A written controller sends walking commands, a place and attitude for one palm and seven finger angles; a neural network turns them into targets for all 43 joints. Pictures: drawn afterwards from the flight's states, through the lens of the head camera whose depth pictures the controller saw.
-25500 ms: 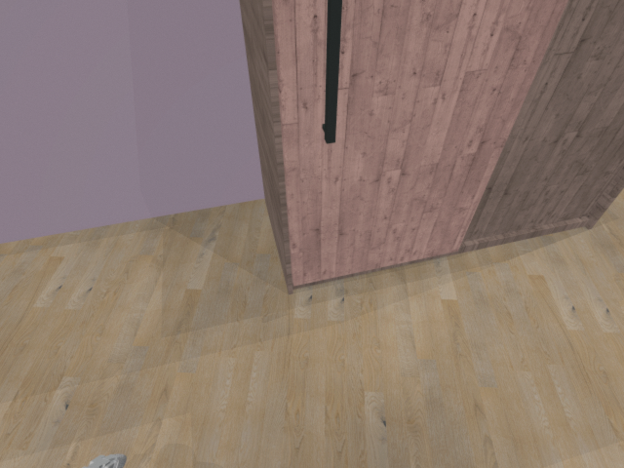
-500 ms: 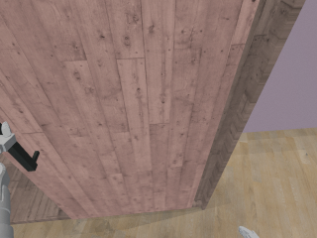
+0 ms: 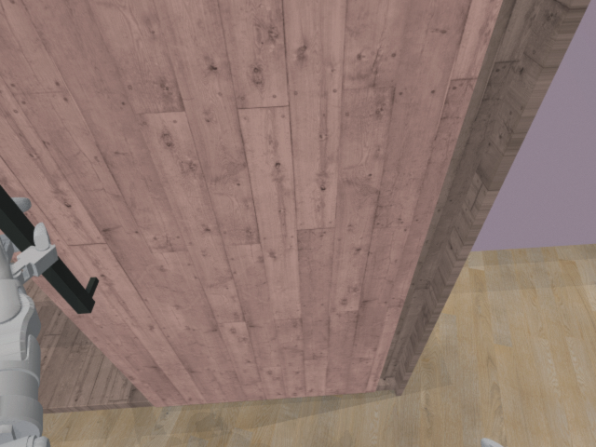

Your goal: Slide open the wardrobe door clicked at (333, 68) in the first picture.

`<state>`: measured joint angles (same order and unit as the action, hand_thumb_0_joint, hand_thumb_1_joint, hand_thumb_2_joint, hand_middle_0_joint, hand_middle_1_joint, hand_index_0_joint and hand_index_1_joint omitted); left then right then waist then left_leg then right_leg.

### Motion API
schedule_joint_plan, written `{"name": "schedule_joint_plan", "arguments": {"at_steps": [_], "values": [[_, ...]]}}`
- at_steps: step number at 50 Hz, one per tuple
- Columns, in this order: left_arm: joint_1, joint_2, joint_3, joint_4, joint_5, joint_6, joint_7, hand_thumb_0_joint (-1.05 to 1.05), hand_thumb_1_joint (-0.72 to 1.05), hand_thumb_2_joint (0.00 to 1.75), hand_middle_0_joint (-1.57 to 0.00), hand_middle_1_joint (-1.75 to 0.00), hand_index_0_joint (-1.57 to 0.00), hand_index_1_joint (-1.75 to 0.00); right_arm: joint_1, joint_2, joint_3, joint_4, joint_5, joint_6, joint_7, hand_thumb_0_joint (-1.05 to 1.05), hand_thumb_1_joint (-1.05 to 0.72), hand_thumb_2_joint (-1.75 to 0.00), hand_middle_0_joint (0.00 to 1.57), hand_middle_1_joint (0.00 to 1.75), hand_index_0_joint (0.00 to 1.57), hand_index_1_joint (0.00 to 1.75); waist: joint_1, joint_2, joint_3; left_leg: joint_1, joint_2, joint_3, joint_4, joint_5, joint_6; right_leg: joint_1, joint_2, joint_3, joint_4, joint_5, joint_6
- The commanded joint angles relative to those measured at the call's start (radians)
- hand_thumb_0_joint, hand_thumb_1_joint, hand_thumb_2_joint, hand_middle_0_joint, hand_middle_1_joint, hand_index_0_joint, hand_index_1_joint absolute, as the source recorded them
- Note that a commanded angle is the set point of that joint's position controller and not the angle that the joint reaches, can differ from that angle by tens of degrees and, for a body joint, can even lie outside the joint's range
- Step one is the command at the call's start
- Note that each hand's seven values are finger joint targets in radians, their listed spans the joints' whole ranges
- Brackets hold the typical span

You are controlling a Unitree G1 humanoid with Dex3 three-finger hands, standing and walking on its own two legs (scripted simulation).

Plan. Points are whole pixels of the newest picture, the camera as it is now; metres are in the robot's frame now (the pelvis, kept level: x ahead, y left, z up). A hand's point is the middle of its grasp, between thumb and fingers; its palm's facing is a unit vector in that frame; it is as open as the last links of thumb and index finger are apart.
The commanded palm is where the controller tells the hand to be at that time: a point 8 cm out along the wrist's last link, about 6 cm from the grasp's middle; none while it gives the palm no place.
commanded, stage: stop walking and hold the door there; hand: left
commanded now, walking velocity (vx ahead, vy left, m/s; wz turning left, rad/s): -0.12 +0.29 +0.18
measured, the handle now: (38, 231) +0.36 +0.40 +0.11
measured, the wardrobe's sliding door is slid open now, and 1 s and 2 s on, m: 0.60 0.60 0.60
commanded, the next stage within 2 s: loosen the grip on the handle in 1.42 s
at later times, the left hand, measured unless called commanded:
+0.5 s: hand (38, 254) +0.32 +0.37 +0.12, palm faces +0.46 -0.85 -0.28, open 6.4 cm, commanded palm +0.27 +0.39 +0.11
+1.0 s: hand (40, 255) +0.32 +0.37 +0.12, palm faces +0.26 -0.96 -0.11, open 6.0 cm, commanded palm +0.28 +0.39 +0.11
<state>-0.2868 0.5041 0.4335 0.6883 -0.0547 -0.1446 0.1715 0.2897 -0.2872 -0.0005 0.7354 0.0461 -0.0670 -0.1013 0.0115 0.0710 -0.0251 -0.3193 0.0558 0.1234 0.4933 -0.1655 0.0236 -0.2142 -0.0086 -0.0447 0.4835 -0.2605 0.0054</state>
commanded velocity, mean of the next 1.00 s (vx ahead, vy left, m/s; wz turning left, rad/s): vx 0.03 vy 0.07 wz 0.07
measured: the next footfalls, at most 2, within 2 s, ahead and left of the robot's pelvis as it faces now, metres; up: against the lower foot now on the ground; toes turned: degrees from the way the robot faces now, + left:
right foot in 0.50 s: -0.08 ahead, -0.03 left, +0.00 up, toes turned -7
left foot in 0.74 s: +0.00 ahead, +0.34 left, +0.00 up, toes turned +12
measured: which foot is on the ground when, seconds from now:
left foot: down 0.00-0.48, up 0.50-0.72, down 0.74-1.00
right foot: down 0.00-0.22, up 0.24-0.48, down 0.50-0.72, up 0.74-0.86, down 0.88-1.00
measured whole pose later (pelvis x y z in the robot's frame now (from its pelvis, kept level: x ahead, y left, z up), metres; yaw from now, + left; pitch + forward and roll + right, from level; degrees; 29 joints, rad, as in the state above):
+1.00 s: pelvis -0.06 +0.18 -0.02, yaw +7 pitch -1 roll +0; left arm -0.40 0.18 0.07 0.19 -0.07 -0.11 0.13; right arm 0.13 -0.17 0.05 0.68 0.03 -0.06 -0.05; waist 0.01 0.05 0.17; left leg -0.43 0.08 0.02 0.77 -0.34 -0.03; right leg -0.28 -0.05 -0.08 0.72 -0.42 0.00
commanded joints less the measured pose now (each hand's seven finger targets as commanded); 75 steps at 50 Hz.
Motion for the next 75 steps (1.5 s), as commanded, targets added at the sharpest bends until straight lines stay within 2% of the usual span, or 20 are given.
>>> {"name": "schedule_joint_plan", "arguments": {"at_steps": [1, 7, 10, 12, 16, 22, 23, 24, 26, 29, 34, 36, 37, 43, 47, 50, 52, 55, 65, 75], "values": [[-0.252, 0.217, -0.055, -0.153, 0.041, -0.044, -0.028, 0.00, 0.90, 0.90, -0.45, -1.40, -0.45, -1.40, -0.089, -0.144, -0.057, -0.140, -0.003, -0.023, -0.007, 0.00, -0.90, -0.90, 0.20, 0.30, 0.20, 0.30, -0.031, -0.101, -0.105, 0.111, 0.050, -0.096, 0.066, 0.065, -0.021, -0.088, -0.222, 0.195, -0.122, 0.216, -0.061], [-0.282, 0.235, -0.017, -0.200, 0.041, -0.057, -0.026, 0.00, 0.90, 0.90, -0.45, -1.40, -0.45, -1.40, -0.118, -0.135, -0.059, -0.141, -0.002, -0.007, 0.001, 0.00, -0.90, -0.90, 0.20, 0.30, 0.20, 0.30, -0.017, -0.263, -0.090, -0.037, 0.015, -0.149, 0.139, -0.175, -0.039, 0.038, -0.393, 0.202, -0.021, 0.559, -0.112], [-0.270, 0.263, 0.002, -0.256, 0.041, -0.068, -0.025, 0.00, 0.90, 0.90, -0.45, -1.40, -0.45, -1.40, -0.157, -0.146, -0.064, -0.143, -0.004, 0.008, -0.016, 0.00, -0.90, -0.90, 0.20, 0.30, 0.20, 0.30, -0.011, -0.108, -0.115, 0.118, 0.070, -0.114, -0.014, 0.295, -0.025, -0.034, -0.253, 0.057, 0.111, 0.484, -0.016], [-0.282, 0.108, -0.117, -0.347, 0.026, -0.093, -0.047, 0.00, 0.90, 0.90, -0.45, -1.40, -0.45, -1.40, -0.163, -0.128, -0.043, -0.184, -0.005, 0.004, -0.003, 0.00, -0.90, -0.90, 0.20, 0.30, 0.20, 0.30, -0.017, 0.140, -0.176, 0.164, 0.232, -0.316, -0.144, 0.530, 0.057, -0.121, -0.082, -0.033, 0.393, -0.211, 0.029], [-0.321, 0.065, -0.170, -0.418, 0.022, -0.088, -0.048, 0.00, 0.90, 0.90, -0.45, -1.40, -0.45, -1.40, -0.155, -0.129, -0.056, -0.170, 0.003, -0.044, 0.012, 0.00, -0.90, -0.90, 0.20, 0.30, 0.20, 0.30, -0.015, 0.077, -0.235, 0.249, 0.203, -0.264, -0.130, 0.407, 0.129, -0.191, -0.058, -0.031, 0.620, -0.322, 0.025], [-0.399, 0.086, -0.181, -0.366, 0.015, -0.019, -0.047, 0.00, 0.90, 0.90, -0.45, -1.40, -0.45, -1.40, -0.195, -0.091, -0.025, -0.201, -0.015, -0.044, 0.039, 0.00, -0.90, -0.90, 0.20, 0.30, 0.20, 0.30, 0.025, 0.098, -0.199, 0.049, 0.088, -0.161, -0.228, -0.068, 0.031, 0.110, -0.061, -0.126, 0.165, -0.274, -0.022], [-0.401, 0.088, -0.181, -0.339, 0.016, -0.020, -0.051, 0.00, 0.90, 0.90, -0.45, -1.40, -0.45, -1.40, -0.203, -0.090, -0.027, -0.204, -0.023, -0.036, 0.048, 0.00, -0.90, -0.90, 0.20, 0.30, 0.20, 0.30, 0.047, 0.016, -0.161, -0.092, 0.032, -0.136, -0.068, -0.161, -0.032, 0.224, -0.142, -0.051, -0.073, -0.176, -0.078], [-0.411, 0.142, -0.161, -0.314, 0.023, -0.028, -0.054, 0.00, 0.90, 0.90, -0.45, -1.40, -0.45, -1.40, -0.178, -0.100, -0.036, -0.201, -0.026, -0.017, 0.060, 0.00, -0.90, -0.90, 0.20, 0.30, 0.20, 0.30, 0.039, -0.333, -0.097, -0.285, -0.058, -0.135, 0.350, -0.265, -0.089, 0.226, -0.491, 0.409, -0.287, -0.215, -0.211], [-0.462, 0.127, -0.147, -0.381, -0.019, -0.037, -0.037, 0.00, 0.90, 0.90, -0.45, -1.40, -0.45, -1.40, -0.191, -0.128, -0.029, -0.181, -0.044, -0.022, 0.071, 0.00, -0.90, -0.90, 0.20, 0.30, 0.20, 0.30, 0.019, -0.250, -0.099, -0.463, 0.002, -0.345, 0.867, -0.263, -0.105, 0.125, -0.711, 0.528, -0.256, 0.036, -0.277], [-0.459, 0.064, -0.163, -0.407, 0.004, -0.069, -0.050, 0.00, 0.90, 0.90, -0.45, -1.40, -0.45, -1.40, -0.177, -0.082, -0.016, -0.166, -0.023, -0.024, 0.057, 0.00, -0.90, -0.90, 0.20, 0.30, 0.20, 0.30, -0.003, -0.325, -0.046, -0.428, 0.039, -0.185, 0.700, -0.216, -0.084, 0.218, -0.434, 0.056, -0.078, 0.509, -0.075], [-0.470, -0.088, -0.281, -0.645, 0.031, -0.085, -0.072, 0.00, 0.90, 0.90, -0.45, -1.40, -0.45, -1.40, -0.200, -0.032, -0.032, -0.181, -0.039, -0.012, 0.009, 0.00, -0.90, -0.90, 0.20, 0.30, 0.20, 0.30, -0.029, -0.142, -0.205, 0.251, -0.053, 0.111, 0.014, 0.097, -0.050, 0.000, -0.238, -0.131, 0.231, 0.392, -0.008], [-0.494, -0.224, -0.400, -0.807, 0.003, -0.101, -0.081, 0.00, 0.90, 0.90, -0.45, -1.40, -0.45, -1.40, -0.166, -0.085, -0.049, -0.208, -0.024, -0.029, 0.008, 0.00, -0.90, -0.90, 0.20, 0.30, 0.20, 0.30, -0.056, 0.239, -0.324, 0.440, 0.293, -0.379, -0.058, 0.381, 0.101, -0.256, -0.055, -0.083, 0.633, -0.320, 0.045], [-0.561, -0.288, -0.464, -0.862, 0.004, -0.113, -0.095, 0.00, 0.90, 0.90, -0.45, -1.40, -0.45, -1.40, -0.177, -0.080, -0.052, -0.219, -0.017, -0.042, 0.019, 0.00, -0.90, -0.90, 0.20, 0.30, 0.20, 0.30, -0.059, 0.148, -0.289, 0.342, 0.350, -0.502, -0.136, 0.218, 0.151, -0.260, -0.027, -0.005, 0.701, -0.391, 0.031], [-0.476, -0.246, -0.449, -0.840, 0.022, -0.059, -0.095, 0.00, 0.90, 0.90, -0.45, -1.40, -0.45, -1.40, -0.181, -0.054, -0.032, -0.190, -0.020, -0.041, 0.047, 0.00, -0.90, -0.90, 0.20, 0.30, 0.20, 0.30, -0.026, 0.153, -0.285, 0.178, 0.251, -0.229, 0.079, 0.307, 0.090, 0.002, -0.024, -0.005, 0.157, -0.100, 0.008], [-0.473, -0.238, -0.459, -0.723, 0.016, -0.021, -0.091, 0.00, 0.90, 0.90, -0.45, -1.40, -0.45, -1.40, -0.187, -0.021, -0.015, -0.202, -0.014, -0.038, 0.036, 0.00, -0.90, -0.90, 0.20, 0.30, 0.20, 0.30, -0.034, -0.426, -0.215, -0.058, -0.002, -0.083, 0.382, -0.197, -0.049, 0.103, -0.248, 0.226, -0.012, 0.527, -0.134], [-0.453, -0.251, -0.459, -0.687, 0.018, -0.030, -0.082, 0.00, 0.90, 0.90, -0.45, -1.40, -0.45, -1.40, -0.187, -0.019, 0.001, -0.168, -0.031, -0.038, 0.013, 0.00, -0.90, -0.90, 0.20, 0.30, 0.20, 0.30, -0.037, -0.239, -0.224, 0.048, 0.014, -0.080, 0.118, -0.066, -0.031, 0.126, -0.218, 0.106, 0.119, 0.658, -0.085], [-0.426, -0.304, -0.491, -0.702, 0.017, -0.040, -0.092, 0.00, 0.90, 0.90, -0.45, -1.40, -0.45, -1.40, -0.182, -0.045, -0.015, -0.189, -0.035, -0.027, 0.018, 0.00, -0.90, -0.90, 0.20, 0.30, 0.20, 0.30, -0.022, -0.044, -0.314, 0.325, 0.197, -0.241, 0.032, 0.548, 0.060, -0.057, -0.085, 0.012, 0.229, 0.316, 0.028], [-0.424, -0.378, -0.591, -0.730, 0.023, -0.041, -0.107, 0.00, 0.90, 0.90, -0.45, -1.40, -0.45, -1.40, -0.206, -0.026, 0.002, -0.207, -0.043, -0.010, 0.038, 0.00, -0.90, -0.90, 0.20, 0.30, 0.20, 0.30, -0.033, 0.175, -0.205, 0.286, 0.296, -0.351, -0.097, 0.451, 0.127, -0.168, -0.025, 0.027, 0.320, -0.243, 0.020], [-0.365, -0.334, -0.567, -0.635, 0.020, -0.002, -0.087, 0.00, 0.90, 0.90, -0.45, -1.40, -0.45, -1.40, -0.180, -0.025, -0.003, -0.214, -0.021, 0.008, 0.014, 0.00, -0.90, -0.90, 0.20, 0.30, 0.20, 0.30, -0.043, -0.182, -0.288, 0.207, 0.076, -0.071, 0.087, 0.255, -0.027, 0.068, -0.149, 0.100, 0.017, 0.557, -0.024], [-0.344, -0.345, -0.567, -0.535, 0.015, -0.012, -0.083, 0.00, 0.90, 0.90, -0.45, -1.40, -0.45, -1.40, -0.190, -0.041, -0.009, -0.202, -0.025, 0.039, 0.001, 0.00, -0.90, -0.90, 0.20, 0.30, 0.20, 0.30, -0.032, -0.096, -0.212, 0.207, 0.109, -0.102, 0.003, 0.230, -0.002, -0.003, -0.091, 0.050, -0.016, 0.269, 0.005]]}}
